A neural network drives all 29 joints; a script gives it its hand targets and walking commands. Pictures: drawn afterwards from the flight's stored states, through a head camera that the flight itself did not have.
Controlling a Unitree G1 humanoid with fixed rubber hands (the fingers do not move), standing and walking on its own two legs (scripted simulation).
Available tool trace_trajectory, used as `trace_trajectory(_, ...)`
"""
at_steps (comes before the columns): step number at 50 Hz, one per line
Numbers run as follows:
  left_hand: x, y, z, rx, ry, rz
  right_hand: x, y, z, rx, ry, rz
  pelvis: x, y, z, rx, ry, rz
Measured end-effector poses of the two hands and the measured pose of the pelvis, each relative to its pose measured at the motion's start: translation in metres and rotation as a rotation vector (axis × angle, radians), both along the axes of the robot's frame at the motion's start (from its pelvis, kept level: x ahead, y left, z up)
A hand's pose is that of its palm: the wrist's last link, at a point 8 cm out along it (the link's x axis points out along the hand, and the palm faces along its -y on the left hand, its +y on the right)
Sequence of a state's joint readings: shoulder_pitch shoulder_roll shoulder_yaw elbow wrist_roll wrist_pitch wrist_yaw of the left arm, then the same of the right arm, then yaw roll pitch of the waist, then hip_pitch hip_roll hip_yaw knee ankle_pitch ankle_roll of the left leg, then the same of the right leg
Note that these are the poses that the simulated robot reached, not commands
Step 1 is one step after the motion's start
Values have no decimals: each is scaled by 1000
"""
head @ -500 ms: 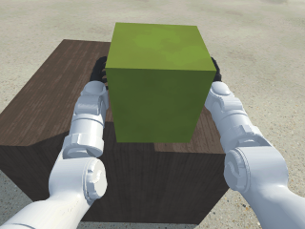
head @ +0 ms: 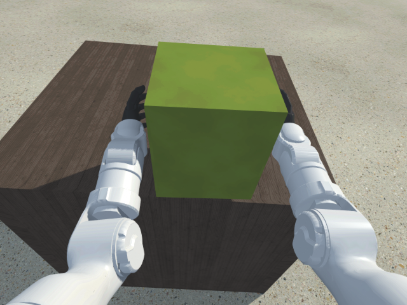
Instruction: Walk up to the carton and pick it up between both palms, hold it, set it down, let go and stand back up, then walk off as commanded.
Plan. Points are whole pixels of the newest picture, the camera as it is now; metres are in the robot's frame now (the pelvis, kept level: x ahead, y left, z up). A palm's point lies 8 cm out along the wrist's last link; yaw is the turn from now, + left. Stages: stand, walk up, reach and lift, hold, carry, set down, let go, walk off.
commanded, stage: set down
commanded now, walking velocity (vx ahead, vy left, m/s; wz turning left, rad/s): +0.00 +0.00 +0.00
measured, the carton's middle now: (207, 125) +0.43 +0.02 +0.14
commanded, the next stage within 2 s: none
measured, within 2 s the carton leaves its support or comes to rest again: rests again in 0.48 s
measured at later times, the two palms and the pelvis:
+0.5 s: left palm (130, 135) +0.40 +0.18 +0.13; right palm (277, 137) +0.42 -0.12 +0.14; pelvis +0.00 +0.00 +0.00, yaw +0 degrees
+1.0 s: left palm (130, 139) +0.40 +0.18 +0.12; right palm (276, 140) +0.41 -0.12 +0.13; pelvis -0.01 +0.01 +0.00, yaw -1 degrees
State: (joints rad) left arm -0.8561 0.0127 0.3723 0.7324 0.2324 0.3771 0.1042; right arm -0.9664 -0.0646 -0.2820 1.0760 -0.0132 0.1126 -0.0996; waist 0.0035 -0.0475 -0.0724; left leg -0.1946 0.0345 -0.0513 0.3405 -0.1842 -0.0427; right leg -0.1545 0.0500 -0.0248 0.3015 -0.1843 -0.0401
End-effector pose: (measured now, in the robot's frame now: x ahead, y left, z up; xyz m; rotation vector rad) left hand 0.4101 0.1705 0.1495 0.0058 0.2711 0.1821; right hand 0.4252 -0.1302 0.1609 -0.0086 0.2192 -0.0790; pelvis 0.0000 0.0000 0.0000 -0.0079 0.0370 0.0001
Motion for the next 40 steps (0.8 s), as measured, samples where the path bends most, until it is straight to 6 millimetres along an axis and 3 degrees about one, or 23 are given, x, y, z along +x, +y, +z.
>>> trace_trajectory(8, -2, 2, -1, -15, -12, 12, 1, 2, 1, -5, -15, 11, -1, 0, 0, 3, -1, -8)
trace_trajectory(24, -11, 6, -22, -27, 12, 11, -9, 5, -21, -10, -3, 10, -4, 3, 1, 5, -3, -6)
trace_trajectory(40, -15, 6, -30, -37, 15, 19, -12, 6, -28, -13, -17, 24, -8, 8, 1, 6, 9, -19)
